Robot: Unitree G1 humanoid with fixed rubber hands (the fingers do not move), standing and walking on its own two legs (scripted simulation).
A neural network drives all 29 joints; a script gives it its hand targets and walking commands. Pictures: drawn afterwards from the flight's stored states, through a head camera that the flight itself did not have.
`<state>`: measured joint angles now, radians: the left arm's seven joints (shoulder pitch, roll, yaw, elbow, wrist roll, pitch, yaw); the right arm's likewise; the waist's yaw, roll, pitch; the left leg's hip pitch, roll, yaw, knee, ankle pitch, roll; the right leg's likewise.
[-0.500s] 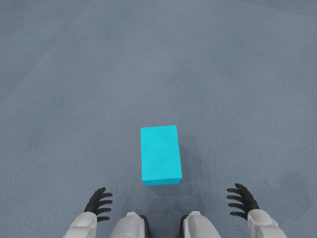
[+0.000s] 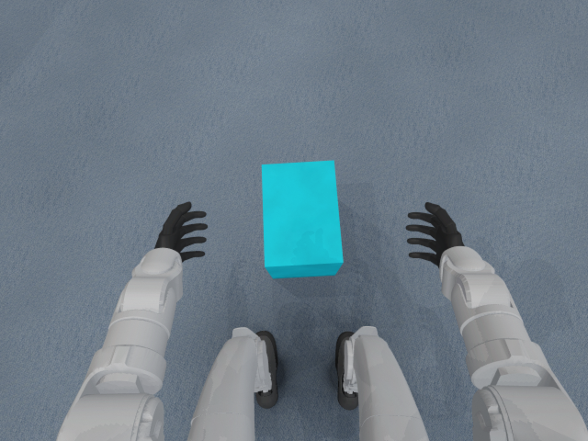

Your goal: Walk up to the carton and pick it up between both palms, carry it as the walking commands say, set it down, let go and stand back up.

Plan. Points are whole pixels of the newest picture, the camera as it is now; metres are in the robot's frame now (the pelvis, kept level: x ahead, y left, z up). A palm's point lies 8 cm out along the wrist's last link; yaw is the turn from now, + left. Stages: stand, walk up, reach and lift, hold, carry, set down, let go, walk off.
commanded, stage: reach and lift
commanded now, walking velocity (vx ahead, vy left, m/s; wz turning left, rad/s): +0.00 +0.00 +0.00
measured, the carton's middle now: (301, 224) +0.52 +0.01 -0.57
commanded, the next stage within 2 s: none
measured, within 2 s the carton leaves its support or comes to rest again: neither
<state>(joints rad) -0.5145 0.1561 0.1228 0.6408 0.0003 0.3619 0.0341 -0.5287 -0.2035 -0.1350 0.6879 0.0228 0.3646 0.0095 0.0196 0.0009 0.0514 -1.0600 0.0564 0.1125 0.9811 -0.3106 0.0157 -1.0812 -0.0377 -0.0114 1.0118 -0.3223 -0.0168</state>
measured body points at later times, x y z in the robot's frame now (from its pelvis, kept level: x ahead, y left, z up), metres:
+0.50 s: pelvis +0.01 +0.00 -0.02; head +0.31 -0.01 +0.31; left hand +0.49 +0.18 -0.14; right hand +0.49 -0.18 -0.16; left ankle +0.08 +0.12 -0.66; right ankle +0.08 -0.12 -0.66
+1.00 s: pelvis -0.01 +0.00 -0.09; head +0.32 -0.01 +0.20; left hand +0.49 +0.19 -0.24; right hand +0.50 -0.17 -0.26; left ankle +0.08 +0.12 -0.66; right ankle +0.08 -0.12 -0.66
